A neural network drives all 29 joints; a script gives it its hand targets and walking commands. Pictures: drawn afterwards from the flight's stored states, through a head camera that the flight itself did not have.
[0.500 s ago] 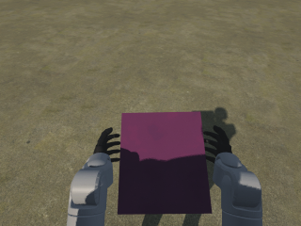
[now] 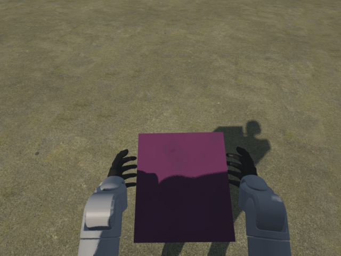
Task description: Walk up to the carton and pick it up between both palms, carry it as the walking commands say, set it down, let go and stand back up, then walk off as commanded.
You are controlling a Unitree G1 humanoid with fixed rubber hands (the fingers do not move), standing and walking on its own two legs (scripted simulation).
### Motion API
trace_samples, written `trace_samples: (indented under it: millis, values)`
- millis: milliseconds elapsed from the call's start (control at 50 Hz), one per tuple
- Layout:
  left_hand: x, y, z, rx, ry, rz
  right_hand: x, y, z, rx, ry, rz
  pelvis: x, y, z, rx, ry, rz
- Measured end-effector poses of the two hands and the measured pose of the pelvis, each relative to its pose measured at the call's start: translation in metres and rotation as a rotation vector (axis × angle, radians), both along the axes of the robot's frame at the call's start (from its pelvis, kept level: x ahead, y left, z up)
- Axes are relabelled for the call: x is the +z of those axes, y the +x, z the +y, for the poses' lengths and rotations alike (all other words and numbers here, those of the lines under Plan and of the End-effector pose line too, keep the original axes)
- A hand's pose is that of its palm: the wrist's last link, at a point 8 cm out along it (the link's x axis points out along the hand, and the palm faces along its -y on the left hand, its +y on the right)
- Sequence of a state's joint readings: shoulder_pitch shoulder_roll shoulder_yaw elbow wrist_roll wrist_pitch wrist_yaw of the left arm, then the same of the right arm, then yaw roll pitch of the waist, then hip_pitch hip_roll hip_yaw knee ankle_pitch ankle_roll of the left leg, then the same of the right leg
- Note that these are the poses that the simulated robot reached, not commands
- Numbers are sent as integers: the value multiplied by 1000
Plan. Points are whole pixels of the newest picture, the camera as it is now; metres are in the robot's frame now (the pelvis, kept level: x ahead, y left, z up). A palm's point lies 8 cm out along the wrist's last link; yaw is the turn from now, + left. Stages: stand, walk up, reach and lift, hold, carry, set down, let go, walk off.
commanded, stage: carry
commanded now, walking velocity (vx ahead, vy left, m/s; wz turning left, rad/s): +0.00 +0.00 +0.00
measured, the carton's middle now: (181, 186) +0.31 +0.00 -0.03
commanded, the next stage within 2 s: none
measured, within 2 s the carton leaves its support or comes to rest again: neither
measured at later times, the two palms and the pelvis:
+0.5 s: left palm (124, 183) +0.27 +0.13 +0.06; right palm (258, 187) +0.27 -0.16 +0.07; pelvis -0.01 -0.01 +0.00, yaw -1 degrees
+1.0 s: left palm (130, 181) +0.28 +0.12 +0.06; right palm (259, 183) +0.28 -0.17 +0.07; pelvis +0.01 -0.02 +0.00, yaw -1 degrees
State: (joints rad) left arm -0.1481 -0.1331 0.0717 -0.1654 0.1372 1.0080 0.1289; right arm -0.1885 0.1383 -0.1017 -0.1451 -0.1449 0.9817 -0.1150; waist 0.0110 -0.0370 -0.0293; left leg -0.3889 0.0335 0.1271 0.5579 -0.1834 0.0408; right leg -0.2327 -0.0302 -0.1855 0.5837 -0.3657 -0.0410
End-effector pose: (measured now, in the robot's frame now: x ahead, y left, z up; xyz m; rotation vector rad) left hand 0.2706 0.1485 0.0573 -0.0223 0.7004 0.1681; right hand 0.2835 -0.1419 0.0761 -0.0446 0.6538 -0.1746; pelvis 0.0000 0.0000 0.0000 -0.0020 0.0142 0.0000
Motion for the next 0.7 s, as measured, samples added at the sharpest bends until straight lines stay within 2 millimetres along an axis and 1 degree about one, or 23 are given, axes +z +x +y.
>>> trace_samples:
  millis: [40,100,140,200,240,360,460,560,620,660,700]
  values:
    - [4,-2,1,-5,-8,-14,5,0,0,4,1,-13,0,2,0,0,1,-4]
    - [8,-5,0,-13,-1,-6,6,-2,0,-1,9,-5,0,4,2,-4,3,-10]
    - [9,-4,-1,-27,16,2,3,-2,-2,-1,9,4,0,5,3,-4,5,-12]
    - [13,-6,-4,-35,39,20,1,-8,-5,-15,24,22,1,5,3,-6,5,-13]
    - [16,-7,-6,-36,40,20,3,-12,-7,-24,38,22,1,4,3,-6,6,-13]
    - [5,-2,-13,-46,46,58,-5,-12,-14,-21,20,62,1,1,-4,-4,9,-10]
    - [6,-3,-18,-39,32,18,-3,-13,-20,-26,41,23,0,-6,-10,-7,5,-15]
    - [2,-8,-22,-44,45,30,-8,-16,-23,-21,24,34,0,-6,-14,-10,6,-15]
    - [5,-14,-24,-38,24,23,-1,-22,-25,-31,30,26,0,-5,-16,-8,5,-16]
    - [3,-12,-25,-46,18,34,-2,-18,-27,-27,35,39,0,-4,-17,-10,6,-11]
    - [-3,-7,-28,-58,32,63,-9,-13,-29,-26,21,68,0,-1,-17,-8,10,-3]
